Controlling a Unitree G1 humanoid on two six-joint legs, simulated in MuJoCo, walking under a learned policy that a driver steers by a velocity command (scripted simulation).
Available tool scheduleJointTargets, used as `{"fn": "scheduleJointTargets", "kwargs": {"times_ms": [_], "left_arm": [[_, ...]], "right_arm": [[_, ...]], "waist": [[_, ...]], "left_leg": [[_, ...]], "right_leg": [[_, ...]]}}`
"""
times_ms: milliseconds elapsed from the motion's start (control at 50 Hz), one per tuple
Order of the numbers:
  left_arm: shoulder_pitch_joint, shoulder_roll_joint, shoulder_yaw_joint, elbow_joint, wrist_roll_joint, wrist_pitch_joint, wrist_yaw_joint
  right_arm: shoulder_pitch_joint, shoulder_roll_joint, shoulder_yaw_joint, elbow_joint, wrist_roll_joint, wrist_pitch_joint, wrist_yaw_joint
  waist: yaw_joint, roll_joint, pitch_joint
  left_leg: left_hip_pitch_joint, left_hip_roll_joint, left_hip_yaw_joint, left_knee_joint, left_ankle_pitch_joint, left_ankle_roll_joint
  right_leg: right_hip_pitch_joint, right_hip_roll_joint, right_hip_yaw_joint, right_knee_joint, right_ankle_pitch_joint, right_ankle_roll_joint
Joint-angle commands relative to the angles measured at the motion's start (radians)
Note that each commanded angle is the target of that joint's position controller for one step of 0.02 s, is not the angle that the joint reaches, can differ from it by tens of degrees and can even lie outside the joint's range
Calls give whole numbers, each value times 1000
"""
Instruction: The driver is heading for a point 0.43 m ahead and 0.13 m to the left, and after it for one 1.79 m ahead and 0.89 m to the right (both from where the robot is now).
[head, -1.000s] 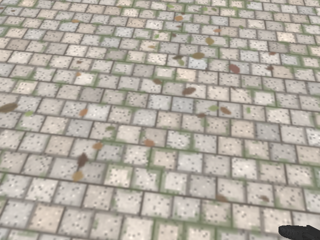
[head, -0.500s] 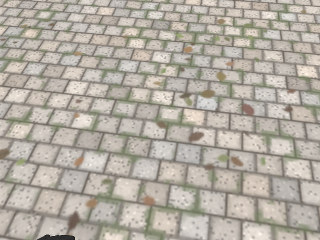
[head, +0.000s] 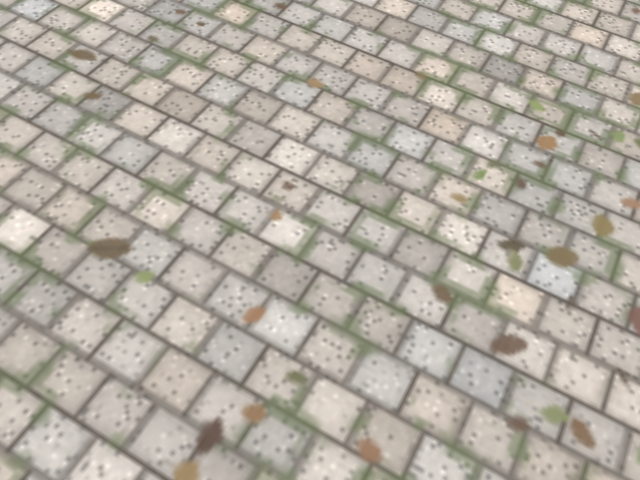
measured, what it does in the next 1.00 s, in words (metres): walks ahead, turning left: right foot, then left foot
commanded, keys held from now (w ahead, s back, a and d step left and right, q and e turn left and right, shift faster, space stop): q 0.44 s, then w+q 0.30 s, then w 0.26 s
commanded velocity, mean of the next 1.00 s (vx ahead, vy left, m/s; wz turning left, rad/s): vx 0.19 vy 0.00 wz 0.53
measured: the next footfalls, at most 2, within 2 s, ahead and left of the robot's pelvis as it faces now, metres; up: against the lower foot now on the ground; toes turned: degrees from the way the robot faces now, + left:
right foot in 0.32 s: +0.11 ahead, -0.15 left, +0.00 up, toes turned +16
left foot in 0.76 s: +0.05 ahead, +0.13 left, +0.00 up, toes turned +30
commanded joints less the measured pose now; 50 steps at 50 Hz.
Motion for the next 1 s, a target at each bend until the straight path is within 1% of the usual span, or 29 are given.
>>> {"fn": "scheduleJointTargets", "kwargs": {"times_ms": [20,40,120,180,240,280,300,320,340,360,380,400,420,440,480,520,580,680,720,740,760,780,800,820,840,860,880,940,1000], "left_arm": [[38,108,28,-56,8,6,14],[51,94,25,-53,6,8,14],[30,65,14,-64,5,12,17],[16,71,16,-73,0,10,11],[23,78,20,-82,-4,-2,0],[74,77,26,-71,-5,-10,-10],[115,91,33,-59,0,-12,-12],[147,158,50,-59,18,-9,-7],[121,239,66,-60,44,0,-3],[70,186,54,-98,56,-6,3],[7,131,39,-121,44,-8,13],[-32,105,32,-131,28,-7,18],[-32,92,28,-133,11,-6,23],[-17,87,24,-132,6,-2,27],[63,102,29,-120,6,7,34],[134,129,39,-110,3,9,38],[160,169,54,-110,-4,-2,30],[145,199,68,-104,-27,-23,-6],[118,185,64,-98,-41,-22,-16],[128,148,52,-93,-35,-24,-18],[120,78,27,-99,-11,-30,-24],[56,7,0,-195,21,-51,-28],[3,93,19,-201,-16,-78,-30],[0,132,30,-203,-44,-93,-39],[27,138,32,-178,-35,-99,-43],[36,136,33,-160,-10,-101,-44],[52,135,36,-151,0,-98,-49],[54,88,21,-135,2,-86,-55],[-34,43,0,-156,-5,-84,-56]], "right_arm": [[-19,-153,-42,-78,-8,-7,-20],[-19,-155,-43,-81,-13,-6,-25],[-5,-170,-51,-78,-4,2,-41],[-13,-168,-51,-80,-6,12,-41],[-13,-164,-49,-79,-2,21,-36],[-30,-160,-47,-82,9,31,-38],[-27,-150,-44,-81,17,35,-41],[3,-105,-31,-83,14,37,-43],[-3,-99,-34,-116,22,29,-42],[16,-182,-58,-99,-2,17,-38],[43,-209,-73,-71,5,19,-32],[73,-187,-72,-41,8,30,-34],[81,-162,-66,-31,4,40,-36],[76,-132,-57,-31,8,46,-34],[8,-104,-41,-66,20,45,-25],[-63,-98,-32,-98,21,37,-17],[-93,-76,-17,-120,13,22,-1],[-47,-80,-13,-102,18,8,21],[49,-74,-18,-58,20,5,24],[139,-100,-34,-20,24,6,18],[282,-154,-60,18,29,3,7],[336,-302,-79,-3,20,-11,-2],[328,-231,-58,-10,14,-41,9],[286,-178,-36,-6,8,-61,10],[237,-131,-20,-8,6,-71,10],[183,-115,-11,-14,4,-70,8],[149,-108,-4,-20,-1,-70,3],[147,-125,-6,-6,-6,-77,-12],[183,-134,-6,32,0,-80,-21]], "waist": [[28,127,-214],[32,134,-221],[13,138,-232],[-1,164,-215],[-7,184,-203],[23,185,-200],[42,169,-197],[28,35,-206],[-8,-265,-135],[-1,-221,-133],[-28,-145,-128],[-43,-107,-113],[-32,-102,-105],[-23,-98,-96],[30,-126,-101],[84,-155,-103],[100,-152,-101],[63,-148,-64],[-2,-106,-79],[-40,-61,-113],[-105,84,-167],[-99,385,-189],[-137,238,-185],[-104,225,-98],[-73,183,-56],[-47,148,-36],[-23,150,-29],[-9,108,-45],[-37,103,-23]], "left_leg": [[216,230,-321,-199,210,184],[204,218,-311,-200,219,185],[187,197,-334,-194,107,181],[158,184,-387,-201,-28,166],[176,180,-453,-182,-48,151],[162,155,-466,-145,-34,122],[120,120,-444,-109,-66,86],[7,42,-354,48,-241,28],[-195,-126,-119,257,-447,-30],[-194,-56,-149,494,-469,-72],[-176,-40,-152,590,-402,-84],[-176,-33,-131,638,-348,-102],[-208,-26,-123,689,-300,-119],[-215,-19,-105,708,-281,-133],[-265,16,-38,619,-213,-145],[-302,48,-18,518,-212,-152],[-231,82,15,367,-239,-134],[18,76,93,133,-232,-59],[190,45,137,-12,-145,-23],[348,12,143,-39,-155,1],[560,94,-24,-97,-192,51],[715,366,-577,-222,-331,225],[664,430,-700,-316,-448,310],[613,407,-603,-321,-420,281],[555,359,-489,-309,-341,241],[497,317,-405,-312,-233,209],[442,285,-334,-327,-113,186],[400,245,-206,-352,138,171],[355,205,-115,-365,181,139]], "right_leg": [[-85,-16,66,-32,92,5],[-63,-5,63,-80,104,12],[-16,18,81,-254,150,35],[27,34,89,-346,168,32],[68,47,92,-456,157,11],[157,54,73,-619,227,-16],[243,27,73,-732,308,-39],[348,-154,221,-809,313,-102],[326,-344,473,-883,434,-255],[264,-412,524,-886,489,-328],[252,-355,413,-860,515,-292],[257,-283,307,-839,509,-240],[289,-256,255,-829,515,-222],[296,-239,206,-827,557,-224],[370,-222,166,-881,340,-226],[453,-252,193,-919,179,-235],[454,-284,164,-945,120,-231],[312,-289,55,-944,123,-213],[239,-274,-4,-855,120,-187],[157,-240,-58,-737,158,-157],[2,-168,-150,-439,182,-96],[-383,-10,-153,-55,-86,-17],[-496,-18,23,77,-75,-26],[-527,-64,44,84,16,-52],[-497,-96,40,48,117,-60],[-452,-110,43,-15,191,-55],[-390,-119,41,-65,252,-47],[-325,-91,9,-176,411,-10],[-247,-55,-10,-399,563,0]]}}
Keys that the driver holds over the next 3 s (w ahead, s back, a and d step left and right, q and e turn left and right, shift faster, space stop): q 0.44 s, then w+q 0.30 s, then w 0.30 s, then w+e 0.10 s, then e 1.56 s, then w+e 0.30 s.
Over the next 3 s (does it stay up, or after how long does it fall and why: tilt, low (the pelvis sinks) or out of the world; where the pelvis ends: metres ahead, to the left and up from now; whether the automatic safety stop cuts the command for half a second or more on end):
stays up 0.42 0.19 0.00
